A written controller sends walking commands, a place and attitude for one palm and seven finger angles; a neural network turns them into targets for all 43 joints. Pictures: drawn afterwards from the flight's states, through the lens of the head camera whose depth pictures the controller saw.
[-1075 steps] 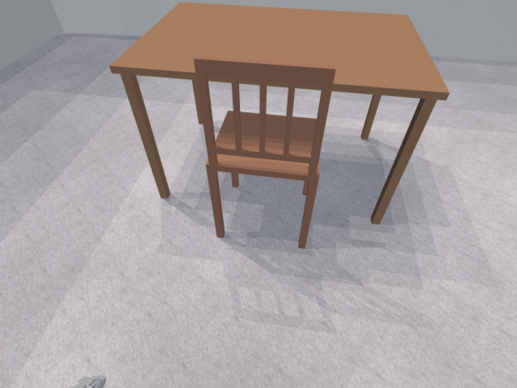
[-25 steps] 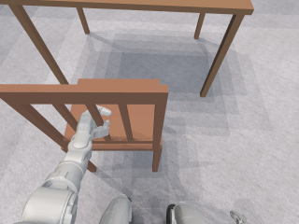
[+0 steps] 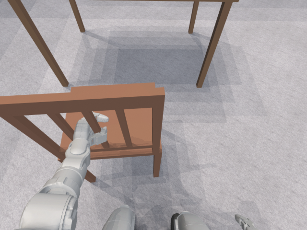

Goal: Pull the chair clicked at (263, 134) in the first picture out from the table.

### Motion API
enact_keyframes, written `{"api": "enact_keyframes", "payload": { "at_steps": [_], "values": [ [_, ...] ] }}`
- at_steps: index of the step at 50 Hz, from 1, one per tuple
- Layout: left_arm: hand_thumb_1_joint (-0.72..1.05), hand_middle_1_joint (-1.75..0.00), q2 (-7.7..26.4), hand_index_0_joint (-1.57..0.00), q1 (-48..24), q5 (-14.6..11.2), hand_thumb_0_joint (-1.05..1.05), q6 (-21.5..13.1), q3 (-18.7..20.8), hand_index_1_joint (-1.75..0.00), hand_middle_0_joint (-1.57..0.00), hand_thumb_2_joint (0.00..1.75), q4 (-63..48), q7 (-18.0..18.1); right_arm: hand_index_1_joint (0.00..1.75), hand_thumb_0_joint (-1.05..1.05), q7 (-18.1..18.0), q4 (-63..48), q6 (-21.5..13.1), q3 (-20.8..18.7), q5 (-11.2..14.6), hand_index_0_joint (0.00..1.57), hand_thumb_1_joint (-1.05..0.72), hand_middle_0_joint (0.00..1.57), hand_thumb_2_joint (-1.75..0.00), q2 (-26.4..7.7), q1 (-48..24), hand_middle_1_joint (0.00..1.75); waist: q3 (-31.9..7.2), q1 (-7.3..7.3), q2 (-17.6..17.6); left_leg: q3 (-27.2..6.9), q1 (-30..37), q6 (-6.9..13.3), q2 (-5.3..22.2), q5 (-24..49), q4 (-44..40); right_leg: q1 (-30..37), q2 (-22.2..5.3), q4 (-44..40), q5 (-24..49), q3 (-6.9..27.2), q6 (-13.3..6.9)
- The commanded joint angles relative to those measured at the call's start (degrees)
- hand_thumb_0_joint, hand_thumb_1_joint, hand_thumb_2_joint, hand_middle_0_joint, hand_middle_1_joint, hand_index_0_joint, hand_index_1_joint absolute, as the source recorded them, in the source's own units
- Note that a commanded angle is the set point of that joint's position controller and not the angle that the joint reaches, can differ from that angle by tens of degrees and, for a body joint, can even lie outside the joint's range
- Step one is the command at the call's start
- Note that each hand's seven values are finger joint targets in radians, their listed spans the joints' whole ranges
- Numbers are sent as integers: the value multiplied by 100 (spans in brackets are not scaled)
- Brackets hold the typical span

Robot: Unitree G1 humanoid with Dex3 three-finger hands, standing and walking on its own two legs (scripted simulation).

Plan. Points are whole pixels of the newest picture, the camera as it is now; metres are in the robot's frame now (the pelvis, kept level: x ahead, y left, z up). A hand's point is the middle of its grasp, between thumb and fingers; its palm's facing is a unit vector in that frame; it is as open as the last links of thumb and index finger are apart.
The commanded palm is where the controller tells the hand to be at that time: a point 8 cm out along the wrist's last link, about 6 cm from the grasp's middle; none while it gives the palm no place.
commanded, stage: stop walking, hand still on the chair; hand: left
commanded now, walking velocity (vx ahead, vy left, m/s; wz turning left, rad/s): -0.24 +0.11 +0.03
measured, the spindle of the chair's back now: (97, 130) +0.39 +0.19 -0.07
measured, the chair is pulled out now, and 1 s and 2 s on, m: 0.54 0.72 0.72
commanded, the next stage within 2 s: open the thumb and straighten the fingers in 1.18 s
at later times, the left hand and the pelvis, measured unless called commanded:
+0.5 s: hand (94, 182) +0.23 +0.17 -0.06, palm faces +0.05 -0.98 -0.21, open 5.3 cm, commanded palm +0.21 +0.22 -0.04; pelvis -0.06 +0.01 +0.00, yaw -3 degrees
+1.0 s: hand (93, 195) +0.20 +0.16 -0.06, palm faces +0.09 -0.97 -0.21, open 5.4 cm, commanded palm +0.18 +0.21 -0.04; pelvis -0.05 +0.00 +0.02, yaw -4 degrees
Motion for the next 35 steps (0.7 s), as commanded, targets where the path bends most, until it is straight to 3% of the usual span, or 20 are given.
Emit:
{"api": "enact_keyframes", "payload": {
  "at_steps": [1, 2, 3, 4, 6, 7, 11, 13, 15, 17, 18, 19, 20, 22, 25, 26, 27, 28, 31, 35],
  "values": [
    [90, -145, 1488, -50, -1798, 95, 0, -119, 155, -145, -50, 90, -1082, 140, 30, 0, -182, -507, -177, -227, 28, 20, -90, 20, -90, -1013, 321, 30, -2848, 102, -42, -356, 1283, 220, 436, 1489, -1385, 1019, -1276, -152, 1670, 719, -254],
    [90, -145, 1365, -50, -1901, 93, 0, -140, 93, -145, -50, 90, -1177, 131, 30, 0, -192, -613, -161, -259, 11, 20, -90, 20, -90, -1097, 257, 30, -2831, 161, 390, -828, 1243, 440, 793, 2301, -1435, 909, -795, 199, 1306, 436, -28],
    [90, -145, 1259, -50, -1955, 67, 0, -128, 111, -145, -50, 90, -1134, 137, 30, 0, -182, -635, -124, -288, 17, 20, -90, 20, -90, -1091, 263, 30, -2790, 218, 439, -996, 1181, 591, 1046, 2652, -1312, 837, -572, 385, 962, 382, 21],
    [90, -145, 1141, -50, -1966, 34, 0, -146, 16, -145, -50, 90, -1171, 100, 30, 0, -133, -703, -98, -296, 54, 20, -90, 20, -90, -1006, 267, 30, -2823, 235, 561, -980, 990, 678, 1152, 1948, -1416, 940, -506, 329, 75, 397, 4],
    [90, -145, 969, -50, -1640, 102, 0, -190, -100, -145, -50, 90, -2277, 77, 30, 0, -72, -1149, -52, -283, -44, 20, -90, 20, -90, -903, 182, 30, -2734, 232, 1191, -1145, 532, 811, 1142, 915, -1784, 1252, -367, 549, -749, 287, -40],
    [90, -145, 953, -50, -1524, 122, 0, -167, -80, -145, -50, 90, -2419, 96, 30, 0, -75, -1196, -33, -242, -42, 20, -90, 20, -90, -862, 81, 30, -2585, 243, 1215, -1044, 318, 830, 1072, 501, -1810, 1368, -306, 460, -908, 281, -57],
    [90, -145, 1059, -50, -978, 105, 0, 21, -43, -145, -50, 90, -2506, 100, 30, 0, -86, -1285, -2, -273, -17, 20, -90, 20, -90, -860, 284, 30, -2464, 118, -120, -101, 417, 413, 109, -1576, -1090, 1018, -637, -795, -2259, 881, -202],
    [90, -145, 1155, -50, -940, 165, 0, 39, -16, -145, -50, 90, -2450, 130, 30, 0, -92, -1086, 27, -320, -79, 20, -90, 20, -90, -832, 354, 30, -2357, -12, -1047, 469, 1509, 172, -504, -998, 593, -454, -1385, -1875, -3499, 1436, -575],
    [90, -145, 1291, -50, -892, 186, 0, 50, 103, -145, -50, 90, -2854, 138, 30, 0, -83, -882, -13, -327, -193, 20, -90, 20, -90, -877, 383, 30, -2374, -130, -753, 433, 2322, 210, -525, -553, 909, -1098, -1506, -1872, -3094, 1157, -684],
    [90, -145, 1044, -50, -604, 198, 0, 0, 24, -145, -50, 90, -3016, 72, 30, 0, -65, -920, -119, -169, -262, 20, -90, 20, -90, -690, 243, 30, -2037, -159, -288, 27, 2118, 404, -234, -776, -736, -843, -1043, -921, -2613, 509, -347],
    [90, -145, 885, -50, -396, 197, 0, -30, -36, -145, -50, 90, -3149, 59, 30, 0, -67, -1013, -157, -135, -277, 20, -90, 20, -90, -731, 147, 30, -1686, -82, 428, -907, 1349, 599, 175, -1580, -2037, -428, -513, 51, -2227, 202, -119],
    [90, -145, 876, -50, -253, 197, 0, -45, 15, -145, -50, 90, -3329, 83, 30, 0, -57, -1091, -144, -163, -261, 20, -90, 20, -90, -835, 73, 30, -1332, 18, 1274, -2073, 507, 1004, 965, -2203, -3150, 4, -33, 1682, -1316, -100, 55],
    [90, -145, 999, -50, -105, 159, 0, -28, 124, -145, -50, 90, -3426, 83, 30, 0, -82, -1246, -81, -209, -214, 20, -90, 20, -90, -786, -97, 30, -1018, 216, 1267, -2497, -68, 1393, 1408, -1593, -3488, 217, -25, 2502, -846, 4, 94],
    [90, -145, 802, -50, 448, 187, 0, 24, 21, -145, -50, 90, -3046, 22, 30, 0, 52, -1142, 9, -205, -195, 20, -90, 20, -90, -649, -211, 30, -1119, 286, 1078, -1910, -313, 1343, 1200, -1727, -3220, 750, -252, 2070, -835, 187, 15],
    [90, -145, 850, -50, 655, 220, 0, -77, 24, -145, -50, 90, -3098, 54, 30, 0, 85, -1063, -82, -201, -146, 20, -90, 20, -90, -725, 154, 30, -1312, 275, 481, -651, 503, 744, 491, -824, -1806, 1419, -211, -920, -784, 57, -84],
    [90, -145, 689, -50, 723, 200, 0, -134, -118, -145, -50, 90, -3222, 54, 30, 0, 83, -1046, -153, -212, -151, 20, -90, 20, -90, -709, 258, 30, -1635, 207, 286, -488, 947, 568, 258, -279, -1421, 1446, -346, -1437, -492, 354, -191],
    [90, -145, 672, -50, 678, 220, 0, -167, -191, -145, -50, 90, -3405, 54, 30, 0, 67, -1062, -208, -219, -174, 20, -90, 20, -90, -684, 222, 30, -1810, 93, 62, -290, 1074, 435, 35, 70, -1225, 1444, -661, -1650, -230, 1068, -374],
    [90, -145, 678, -50, 662, 212, 0, -151, -187, -145, -50, 90, -3496, 75, 30, 0, 45, -1060, -256, -192, -182, 20, -90, 20, -90, -602, 190, 30, -1870, -11, -16, -105, 1228, 355, -48, 424, -1163, 1359, -971, -1602, 290, 1252, -507],
    [90, -145, 880, -50, 1228, 153, 0, 35, 38, -145, -50, 90, -3215, 164, 30, 0, 22, -935, -283, -301, -115, 20, -90, 20, -90, -734, 244, 30, -1988, 43, -506, -79, 1651, 285, -23, 675, -1300, 1132, -980, -1469, 156, 1110, -490],
    [90, -145, 815, -50, 1633, 177, 0, 16, 4, -145, -50, 90, -3397, 198, 30, 0, -40, -1003, -295, -235, -157, 20, -90, 20, -90, -672, -17, 30, -1805, 116, 133, -266, 1807, 405, 223, 1286, -1864, 1065, -596, -1324, 333, 649, -186]
  ]
}}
